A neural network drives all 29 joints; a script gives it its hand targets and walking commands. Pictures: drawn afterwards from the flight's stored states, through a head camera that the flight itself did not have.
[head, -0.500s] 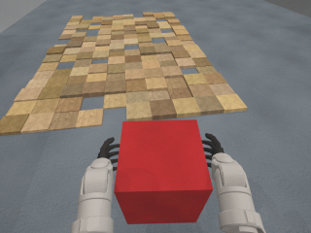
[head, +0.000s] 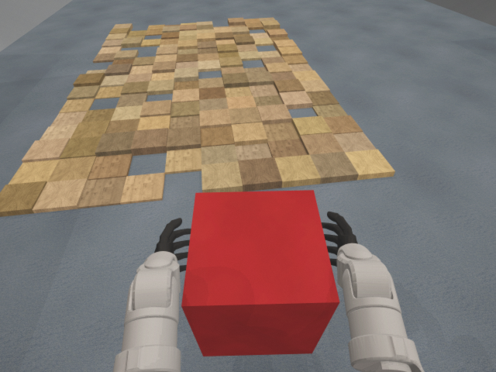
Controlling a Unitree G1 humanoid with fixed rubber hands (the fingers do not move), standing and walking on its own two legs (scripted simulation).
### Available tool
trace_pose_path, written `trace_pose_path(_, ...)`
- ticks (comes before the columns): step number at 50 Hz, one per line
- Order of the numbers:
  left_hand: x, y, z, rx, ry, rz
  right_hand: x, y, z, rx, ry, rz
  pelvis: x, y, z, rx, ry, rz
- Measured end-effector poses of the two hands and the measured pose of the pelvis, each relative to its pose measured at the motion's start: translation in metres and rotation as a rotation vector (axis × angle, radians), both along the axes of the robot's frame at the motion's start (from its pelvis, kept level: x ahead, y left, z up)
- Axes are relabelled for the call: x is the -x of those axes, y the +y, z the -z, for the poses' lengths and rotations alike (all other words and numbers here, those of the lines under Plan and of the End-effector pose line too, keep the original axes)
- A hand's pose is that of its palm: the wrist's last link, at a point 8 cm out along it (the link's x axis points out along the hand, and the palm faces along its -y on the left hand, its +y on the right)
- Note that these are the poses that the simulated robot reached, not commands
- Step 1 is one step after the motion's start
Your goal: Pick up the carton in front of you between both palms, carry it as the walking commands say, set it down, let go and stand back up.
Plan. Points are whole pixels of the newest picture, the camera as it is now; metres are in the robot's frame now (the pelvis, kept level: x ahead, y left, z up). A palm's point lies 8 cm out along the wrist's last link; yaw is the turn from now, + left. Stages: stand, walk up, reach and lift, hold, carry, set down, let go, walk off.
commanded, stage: hold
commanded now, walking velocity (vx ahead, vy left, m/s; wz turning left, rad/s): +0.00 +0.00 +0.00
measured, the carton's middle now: (256, 276) +0.30 +0.00 -0.03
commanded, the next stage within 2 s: carry in 0.34 s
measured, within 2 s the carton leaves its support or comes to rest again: neither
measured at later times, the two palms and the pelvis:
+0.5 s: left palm (172, 251) +0.30 +0.14 +0.06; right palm (351, 245) +0.30 -0.16 +0.06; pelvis +0.01 -0.01 -0.01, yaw -2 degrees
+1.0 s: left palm (200, 176) +0.46 +0.10 +0.08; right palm (352, 181) +0.44 -0.20 +0.08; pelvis +0.23 -0.03 +0.00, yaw -3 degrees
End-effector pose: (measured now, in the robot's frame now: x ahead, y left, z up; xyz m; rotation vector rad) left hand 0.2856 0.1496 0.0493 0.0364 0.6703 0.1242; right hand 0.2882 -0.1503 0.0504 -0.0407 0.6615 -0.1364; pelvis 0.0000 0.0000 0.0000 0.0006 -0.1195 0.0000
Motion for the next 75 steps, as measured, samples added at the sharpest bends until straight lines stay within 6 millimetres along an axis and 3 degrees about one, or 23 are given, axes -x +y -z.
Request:
trace_pose_path(16,0.002,0.0,0.001,-0.004,0.004,0.0,0.001,0.0,0.001,0.003,0.005,-0.004,-0.002,-0.001,0.0,0.0,0.001,-0.001)
trace_pose_path(22,-0.005,-0.002,-0.002,0.0,-0.024,0.0,-0.004,-0.002,-0.001,-0.004,-0.024,0.005,-0.007,-0.001,0.004,-0.006,0.088,0.019)
trace_pose_path(26,-0.018,-0.013,-0.012,0.012,-0.08,0.001,-0.013,-0.013,-0.009,-0.021,-0.08,0.025,-0.019,-0.009,0.01,-0.003,0.129,0.035)
trace_pose_path(30,-0.037,-0.027,-0.027,0.022,-0.119,0.005,-0.028,-0.027,-0.022,-0.044,-0.119,0.047,-0.042,-0.019,0.012,0.006,0.165,0.008)
trace_pose_path(33,-0.051,-0.028,-0.035,0.033,-0.114,-0.009,-0.046,-0.028,-0.034,-0.051,-0.116,0.05,-0.062,-0.021,0.006,-0.014,0.194,-0.008)
trace_pose_path(37,-0.072,-0.016,-0.043,0.051,-0.123,-0.043,-0.074,-0.016,-0.044,-0.063,-0.123,0.035,-0.095,-0.016,0.007,-0.03,0.211,-0.002)
trace_pose_path(41,-0.095,-0.01,-0.037,0.076,-0.1,-0.06,-0.096,-0.011,-0.038,-0.067,-0.1,0.042,-0.134,-0.011,0.013,-0.033,0.219,0.043)
trace_pose_path(45,-0.125,-0.024,-0.033,0.092,-0.011,-0.026,-0.109,-0.024,-0.029,-0.099,-0.015,0.115,-0.174,-0.013,0.004,-0.004,0.229,0.054)
trace_pose_path(49,-0.167,-0.041,-0.031,0.094,0.006,-0.011,-0.139,-0.043,-0.028,-0.116,-0.004,0.175,-0.216,-0.024,0.002,0.008,0.223,0.051)
trace_pose_path(56,-0.256,-0.068,-0.015,0.068,-0.052,-0.074,-0.237,-0.074,-0.011,-0.138,-0.062,0.161,-0.308,-0.06,0.029,0.018,0.179,0.026)
trace_pose_path(59,-0.282,-0.072,-0.009,0.084,-0.01,-0.105,-0.277,-0.077,-0.007,-0.138,-0.017,0.118,-0.338,-0.072,0.024,0.015,0.183,0.002)
trace_pose_path(62,-0.302,-0.075,-0.015,0.113,0.014,-0.125,-0.312,-0.075,-0.014,-0.143,0.011,0.065,-0.368,-0.08,0.011,0.001,0.195,-0.01)
trace_pose_path(66,-0.34,-0.073,-0.034,0.099,-0.013,-0.151,-0.358,-0.074,-0.028,-0.14,-0.013,0.028,-0.413,-0.084,-0.001,-0.021,0.203,-0.01)
trace_pose_path(70,-0.394,-0.075,-0.048,0.094,-0.06,-0.125,-0.406,-0.076,-0.041,-0.136,-0.061,0.038,-0.463,-0.082,-0.004,-0.029,0.204,-0.002)
trace_pose_path(75,-0.469,-0.074,-0.044,0.098,-0.072,-0.079,-0.468,-0.075,-0.039,-0.125,-0.078,0.082,-0.535,-0.072,0.004,-0.021,0.194,0.011)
